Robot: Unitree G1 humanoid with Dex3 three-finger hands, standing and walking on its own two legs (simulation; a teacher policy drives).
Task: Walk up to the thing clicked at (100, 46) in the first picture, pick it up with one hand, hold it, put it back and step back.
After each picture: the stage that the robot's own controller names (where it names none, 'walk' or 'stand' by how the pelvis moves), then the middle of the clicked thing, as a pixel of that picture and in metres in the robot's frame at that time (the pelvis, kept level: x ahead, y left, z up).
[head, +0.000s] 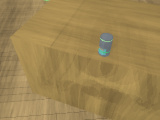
stand; (105, 45) +0.68 -0.11 -0.07
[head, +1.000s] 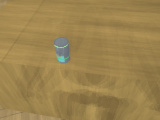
walk; (62, 50) +0.58 +0.14 -0.04
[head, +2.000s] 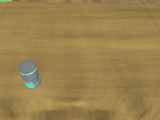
stand; (30, 75) +0.44 +0.23 -0.05
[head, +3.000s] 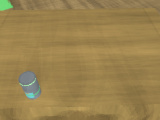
stand; (30, 85) +0.41 +0.23 -0.07
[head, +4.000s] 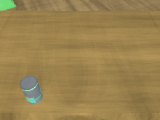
stand; (31, 90) +0.39 +0.22 -0.07
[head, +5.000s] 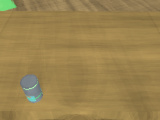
stand; (32, 89) +0.40 +0.22 -0.07
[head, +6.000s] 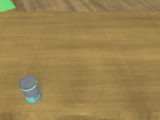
stand; (31, 90) +0.39 +0.23 -0.07
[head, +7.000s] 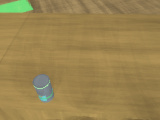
rise first; (44, 88) +0.40 +0.20 -0.07
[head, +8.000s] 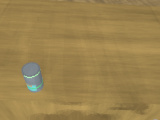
go down; (33, 77) +0.43 +0.18 -0.04
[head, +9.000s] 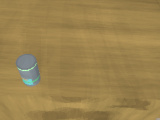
go down; (29, 70) +0.43 +0.19 -0.01
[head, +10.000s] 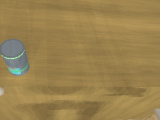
close in; (16, 58) +0.43 +0.19 +0.01
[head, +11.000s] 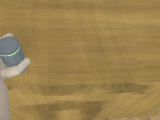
close; (13, 57) +0.44 +0.19 +0.03
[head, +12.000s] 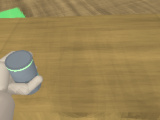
lift; (25, 73) +0.32 +0.17 +0.17
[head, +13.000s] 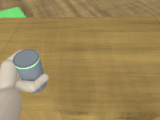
hold; (31, 71) +0.33 +0.16 +0.16
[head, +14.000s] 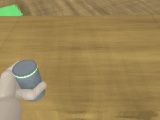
hold; (30, 81) +0.32 +0.17 +0.12
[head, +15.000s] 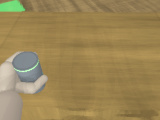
hold; (30, 73) +0.33 +0.17 +0.14
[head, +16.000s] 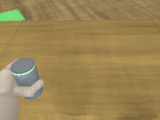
crouch; (28, 79) +0.33 +0.18 +0.12
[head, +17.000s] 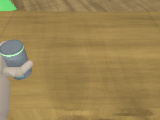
lower; (17, 60) +0.39 +0.21 +0.13
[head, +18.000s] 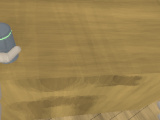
lower; (3, 44) +0.48 +0.20 +0.04
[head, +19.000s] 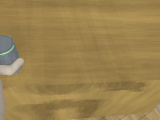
lower; (7, 56) +0.44 +0.20 +0.03
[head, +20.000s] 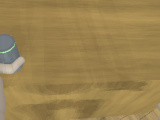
lower; (7, 55) +0.45 +0.20 +0.03
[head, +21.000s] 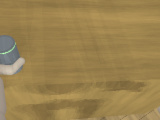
lower; (8, 56) +0.44 +0.20 +0.03
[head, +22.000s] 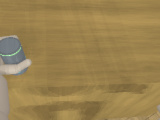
open; (14, 57) +0.44 +0.19 +0.02
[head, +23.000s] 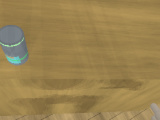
sink last; (14, 46) +0.45 +0.18 +0.03
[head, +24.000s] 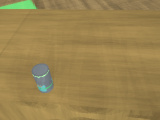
sink last; (43, 78) +0.43 +0.20 -0.02
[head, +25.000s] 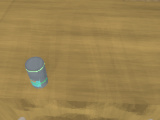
stand; (37, 73) +0.42 +0.19 +0.00
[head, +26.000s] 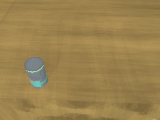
stand; (37, 73) +0.43 +0.19 +0.00
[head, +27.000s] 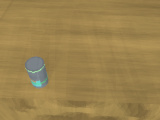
stand; (37, 73) +0.42 +0.18 -0.01
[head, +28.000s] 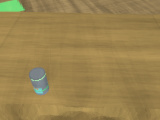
stand; (39, 81) +0.44 +0.21 -0.07
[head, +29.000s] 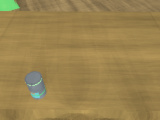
stand; (36, 85) +0.42 +0.21 -0.07
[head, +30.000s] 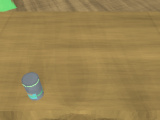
stand; (33, 86) +0.41 +0.22 -0.07
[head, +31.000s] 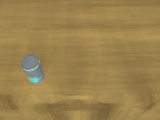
walk; (33, 70) +0.44 +0.21 -0.06
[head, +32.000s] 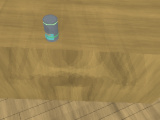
walk; (51, 28) +0.66 +0.16 -0.05
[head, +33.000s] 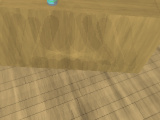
walk; out of the picture +0.99 +0.22 -0.06
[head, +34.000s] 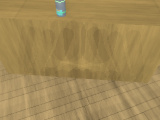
stand; (60, 7) +1.02 +0.18 -0.06
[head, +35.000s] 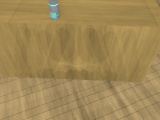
stand; (54, 10) +1.03 +0.20 -0.07
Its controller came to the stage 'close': yes
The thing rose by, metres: 0.20
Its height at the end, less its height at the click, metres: +0.00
